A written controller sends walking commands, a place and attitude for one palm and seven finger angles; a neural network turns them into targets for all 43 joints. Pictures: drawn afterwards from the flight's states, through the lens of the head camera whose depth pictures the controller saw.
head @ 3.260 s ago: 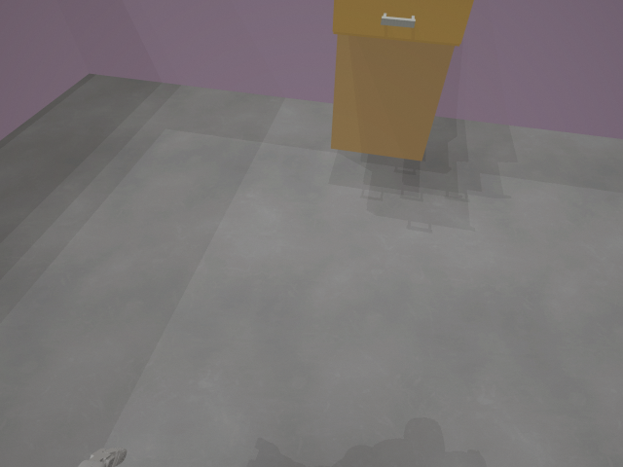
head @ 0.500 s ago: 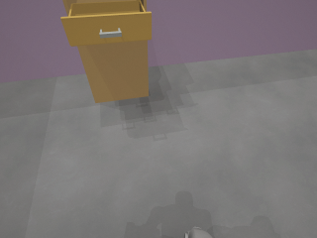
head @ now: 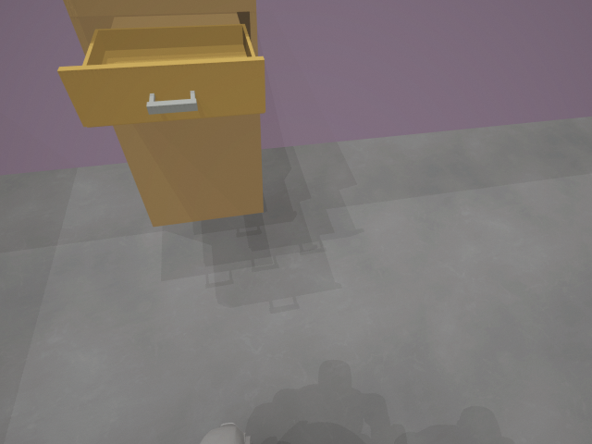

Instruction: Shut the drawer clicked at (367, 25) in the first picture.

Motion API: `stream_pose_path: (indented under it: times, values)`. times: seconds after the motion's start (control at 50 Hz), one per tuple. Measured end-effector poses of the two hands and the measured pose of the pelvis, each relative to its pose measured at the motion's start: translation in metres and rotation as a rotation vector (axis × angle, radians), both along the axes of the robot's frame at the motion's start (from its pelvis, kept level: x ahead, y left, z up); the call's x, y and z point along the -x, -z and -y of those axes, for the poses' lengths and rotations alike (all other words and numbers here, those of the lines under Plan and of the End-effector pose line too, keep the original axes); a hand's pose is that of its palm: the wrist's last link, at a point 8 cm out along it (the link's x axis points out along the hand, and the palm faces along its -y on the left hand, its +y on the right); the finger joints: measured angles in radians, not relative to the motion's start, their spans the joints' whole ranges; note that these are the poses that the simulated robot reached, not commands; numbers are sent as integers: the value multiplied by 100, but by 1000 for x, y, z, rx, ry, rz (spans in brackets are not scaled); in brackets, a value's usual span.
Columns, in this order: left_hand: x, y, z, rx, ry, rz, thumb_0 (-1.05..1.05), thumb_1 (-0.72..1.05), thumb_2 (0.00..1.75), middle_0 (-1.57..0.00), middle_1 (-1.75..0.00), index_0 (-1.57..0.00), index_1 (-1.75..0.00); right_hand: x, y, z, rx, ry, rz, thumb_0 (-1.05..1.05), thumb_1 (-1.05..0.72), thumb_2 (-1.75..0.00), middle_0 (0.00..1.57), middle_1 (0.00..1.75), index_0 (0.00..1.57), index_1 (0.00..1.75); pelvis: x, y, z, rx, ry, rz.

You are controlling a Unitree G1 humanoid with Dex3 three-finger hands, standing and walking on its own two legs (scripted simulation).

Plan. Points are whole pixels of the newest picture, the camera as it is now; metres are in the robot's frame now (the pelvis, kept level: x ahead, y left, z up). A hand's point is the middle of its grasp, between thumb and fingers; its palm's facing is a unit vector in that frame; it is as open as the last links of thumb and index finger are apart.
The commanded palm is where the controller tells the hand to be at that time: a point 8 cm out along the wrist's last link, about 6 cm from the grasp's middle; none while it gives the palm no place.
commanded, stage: walk to a spot facing it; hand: left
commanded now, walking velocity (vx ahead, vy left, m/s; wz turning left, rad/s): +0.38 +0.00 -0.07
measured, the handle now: (172, 101) +0.80 +0.35 +0.02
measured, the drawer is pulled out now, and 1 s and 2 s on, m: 0.30 0.30 0.30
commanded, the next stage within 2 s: turn to face it in 0.38 s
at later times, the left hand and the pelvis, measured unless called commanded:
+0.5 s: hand (209, 338) +0.32 +0.18 -0.17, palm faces -0.14 -0.97 -0.20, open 7.3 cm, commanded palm none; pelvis +0.22 +0.00 +0.00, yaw -9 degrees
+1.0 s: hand (231, 298) +0.41 +0.16 -0.18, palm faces +0.11 -0.98 -0.16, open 7.3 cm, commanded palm none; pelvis +0.32 -0.03 -0.01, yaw +4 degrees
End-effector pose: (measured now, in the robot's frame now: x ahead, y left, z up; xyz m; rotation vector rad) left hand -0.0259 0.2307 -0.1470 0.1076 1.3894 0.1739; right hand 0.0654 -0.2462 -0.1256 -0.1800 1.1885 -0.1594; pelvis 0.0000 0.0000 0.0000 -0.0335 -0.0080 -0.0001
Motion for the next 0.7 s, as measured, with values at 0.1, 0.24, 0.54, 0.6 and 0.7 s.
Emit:
stream_pose_path:
  times: [0.1,0.24,0.54,0.6,0.7]
  values:
    - [-12,23,-14,53,-29,-124,0,92,90,-20,-30,-20,-30,-81,-1,-17,58,-47,99,1,-92,-90,20,29,20,30,-52,17,-24,-3,13,15]
    - [-114,7,-32,46,23,-46,1,92,90,-20,-30,-20,-30,-88,-5,-47,20,32,11,0,-92,-90,20,29,20,30,-108,-2,-35,-19,45,19]
    - [-381,-10,17,-28,276,162,1,92,90,-20,-30,-20,-30,-48,23,-53,-134,315,-355,1,-91,-90,20,29,20,30,-236,7,9,-56,161,15]
    - [-426,-4,41,-43,294,248,0,92,90,-20,-30,-20,-30,-58,36,-42,-164,326,-418,1,-91,-90,20,29,20,30,-261,20,29,-62,144,18]
    - [-449,-15,68,-20,254,287,0,92,90,-20,-30,-20,-30,-119,34,-10,-134,270,-369,1,-91,-90,20,29,20,30,-283,10,42,-45,94,21]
